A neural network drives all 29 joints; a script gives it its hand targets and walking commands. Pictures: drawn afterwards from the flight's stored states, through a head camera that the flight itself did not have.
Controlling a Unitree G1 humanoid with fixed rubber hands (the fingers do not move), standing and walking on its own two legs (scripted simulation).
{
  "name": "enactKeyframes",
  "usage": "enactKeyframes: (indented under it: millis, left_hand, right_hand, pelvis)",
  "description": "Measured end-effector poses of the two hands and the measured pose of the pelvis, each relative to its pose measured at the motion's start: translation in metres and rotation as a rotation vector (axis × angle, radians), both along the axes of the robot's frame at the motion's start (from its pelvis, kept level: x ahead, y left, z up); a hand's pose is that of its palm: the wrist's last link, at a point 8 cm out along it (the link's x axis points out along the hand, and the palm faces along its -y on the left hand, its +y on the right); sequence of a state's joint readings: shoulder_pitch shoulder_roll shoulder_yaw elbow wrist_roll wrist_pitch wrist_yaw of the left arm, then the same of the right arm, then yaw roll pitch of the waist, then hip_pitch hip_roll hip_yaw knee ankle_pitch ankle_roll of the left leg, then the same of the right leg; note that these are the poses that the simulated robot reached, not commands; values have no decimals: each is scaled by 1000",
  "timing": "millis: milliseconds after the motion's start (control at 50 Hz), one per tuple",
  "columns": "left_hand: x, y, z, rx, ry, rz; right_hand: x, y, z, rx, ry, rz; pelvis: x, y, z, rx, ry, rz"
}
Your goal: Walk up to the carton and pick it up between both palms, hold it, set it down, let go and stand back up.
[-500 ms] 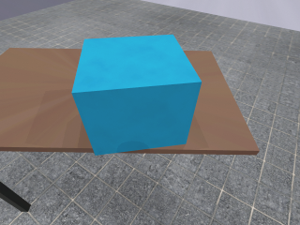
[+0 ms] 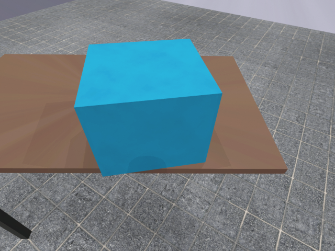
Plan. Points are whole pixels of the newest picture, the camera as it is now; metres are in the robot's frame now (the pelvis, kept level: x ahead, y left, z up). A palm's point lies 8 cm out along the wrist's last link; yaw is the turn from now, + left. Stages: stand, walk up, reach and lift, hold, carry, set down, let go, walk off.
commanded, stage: stand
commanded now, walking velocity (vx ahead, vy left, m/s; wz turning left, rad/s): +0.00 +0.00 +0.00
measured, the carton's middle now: (148, 104) +0.49 +0.07 +0.11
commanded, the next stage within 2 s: none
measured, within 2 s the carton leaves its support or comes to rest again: neither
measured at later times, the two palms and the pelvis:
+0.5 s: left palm out of the picture +0.03 +0.25 -0.13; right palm out of the picture +0.00 -0.26 -0.13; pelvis +0.00 +0.00 +0.00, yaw -1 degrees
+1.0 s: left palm out of the picture +0.03 +0.25 -0.13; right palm out of the picture +0.00 -0.25 -0.13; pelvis +0.01 +0.00 +0.00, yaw -1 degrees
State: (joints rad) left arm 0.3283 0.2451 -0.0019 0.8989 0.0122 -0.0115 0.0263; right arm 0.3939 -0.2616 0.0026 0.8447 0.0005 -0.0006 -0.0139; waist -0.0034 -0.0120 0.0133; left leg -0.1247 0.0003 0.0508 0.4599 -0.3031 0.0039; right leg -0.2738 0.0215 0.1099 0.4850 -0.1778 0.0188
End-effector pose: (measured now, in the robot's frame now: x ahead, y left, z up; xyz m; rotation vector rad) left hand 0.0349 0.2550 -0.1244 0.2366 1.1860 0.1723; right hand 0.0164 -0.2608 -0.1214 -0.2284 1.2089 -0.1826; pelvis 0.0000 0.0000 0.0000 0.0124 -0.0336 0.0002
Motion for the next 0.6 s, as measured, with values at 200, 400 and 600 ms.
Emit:
enactKeyframes:
  millis: [200, 400, 600]
  left_hand:
    - [-5, -2, -3, -4, 29, 2]
    - [-8, -4, -5, -9, 51, 3]
    - [-7, -4, -6, -11, 63, 0]
  right_hand:
    - [-7, 1, -2, 2, 24, -13]
    - [-12, 3, -3, 4, 46, -26]
    - [-15, 7, -5, 9, 59, -37]
  pelvis:
    - [1, 0, 0, 0, 1, -5]
    - [2, 1, 1, -1, 3, -10]
    - [4, 2, 1, -1, 4, -15]
